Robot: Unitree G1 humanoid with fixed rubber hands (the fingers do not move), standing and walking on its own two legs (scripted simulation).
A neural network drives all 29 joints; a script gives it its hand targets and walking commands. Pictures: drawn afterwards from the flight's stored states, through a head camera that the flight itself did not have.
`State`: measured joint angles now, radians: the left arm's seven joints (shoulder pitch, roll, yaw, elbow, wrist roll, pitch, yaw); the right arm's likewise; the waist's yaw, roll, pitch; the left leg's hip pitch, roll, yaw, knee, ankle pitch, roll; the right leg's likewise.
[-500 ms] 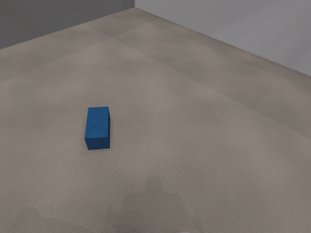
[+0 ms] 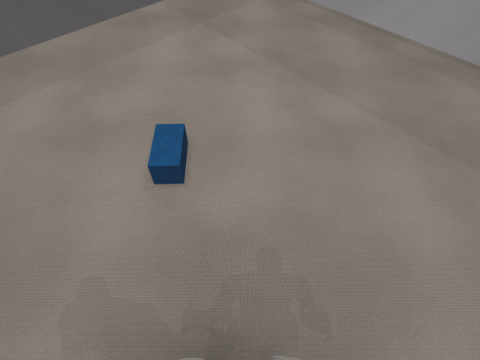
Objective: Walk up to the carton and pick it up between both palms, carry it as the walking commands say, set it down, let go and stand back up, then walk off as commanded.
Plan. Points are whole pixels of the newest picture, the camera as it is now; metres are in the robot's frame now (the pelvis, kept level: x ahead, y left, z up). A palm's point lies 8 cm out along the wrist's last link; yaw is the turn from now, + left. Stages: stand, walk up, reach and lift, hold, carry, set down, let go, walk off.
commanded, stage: walk off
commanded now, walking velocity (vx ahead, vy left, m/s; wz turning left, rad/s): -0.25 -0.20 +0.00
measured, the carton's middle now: (169, 153) +1.14 +0.38 -0.69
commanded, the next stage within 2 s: stand in 0.94 s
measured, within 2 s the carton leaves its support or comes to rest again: neither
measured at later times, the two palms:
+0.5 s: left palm out of the picture -0.06 +0.17 -0.13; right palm out of the picture -0.13 -0.37 -0.13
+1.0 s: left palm out of the picture -0.23 +0.12 -0.12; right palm out of the picture -0.25 -0.41 -0.13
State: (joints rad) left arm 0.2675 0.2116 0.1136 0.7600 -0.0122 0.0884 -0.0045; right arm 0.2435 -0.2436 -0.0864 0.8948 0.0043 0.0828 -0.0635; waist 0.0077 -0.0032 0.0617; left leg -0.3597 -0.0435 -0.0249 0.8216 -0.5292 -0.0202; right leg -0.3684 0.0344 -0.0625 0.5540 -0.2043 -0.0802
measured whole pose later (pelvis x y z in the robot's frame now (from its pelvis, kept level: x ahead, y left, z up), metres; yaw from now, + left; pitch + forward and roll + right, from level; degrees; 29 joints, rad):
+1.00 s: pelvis -0.30 -0.14 +0.00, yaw +0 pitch -1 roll +0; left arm 0.25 0.21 0.11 0.77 -0.01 0.10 0.00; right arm 0.23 -0.25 -0.08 0.92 0.00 0.09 -0.06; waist 0.00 0.00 0.09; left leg -0.27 -0.05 0.00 0.60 -0.37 0.04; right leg -0.40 0.06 -0.08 0.50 -0.14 -0.08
